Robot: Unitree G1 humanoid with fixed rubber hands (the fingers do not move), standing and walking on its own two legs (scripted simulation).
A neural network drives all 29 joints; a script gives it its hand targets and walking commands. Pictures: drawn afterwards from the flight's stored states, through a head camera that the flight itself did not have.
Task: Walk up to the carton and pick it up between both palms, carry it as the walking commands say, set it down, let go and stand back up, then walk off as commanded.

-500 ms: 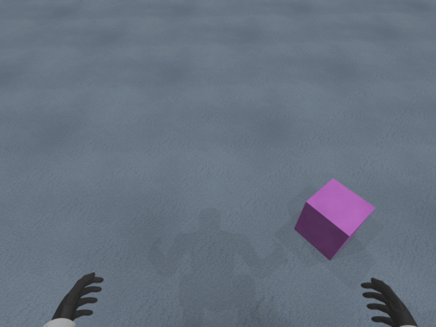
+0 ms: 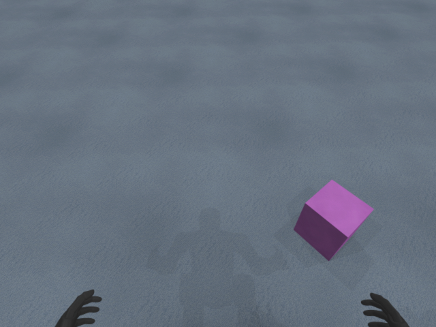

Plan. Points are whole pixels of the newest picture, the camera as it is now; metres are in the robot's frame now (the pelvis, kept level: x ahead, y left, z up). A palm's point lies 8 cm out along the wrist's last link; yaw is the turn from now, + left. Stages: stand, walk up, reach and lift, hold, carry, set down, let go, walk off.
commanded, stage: stand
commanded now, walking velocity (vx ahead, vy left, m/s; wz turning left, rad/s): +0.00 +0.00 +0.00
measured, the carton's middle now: (330, 220) +0.68 -0.49 -0.64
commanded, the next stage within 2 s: walk up in 1.52 s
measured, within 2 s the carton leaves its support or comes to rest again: neither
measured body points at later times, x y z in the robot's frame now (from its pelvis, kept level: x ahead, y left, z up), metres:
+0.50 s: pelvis +0.00 +0.00 +0.02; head +0.00 +0.00 +0.47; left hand +0.12 +0.31 -0.09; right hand +0.12 -0.31 -0.09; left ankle +0.01 +0.12 -0.73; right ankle +0.01 -0.12 -0.73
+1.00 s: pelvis +0.00 +0.00 +0.02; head +0.00 +0.00 +0.47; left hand +0.11 +0.32 -0.09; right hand +0.11 -0.32 -0.10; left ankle +0.01 +0.12 -0.73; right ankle +0.01 -0.12 -0.73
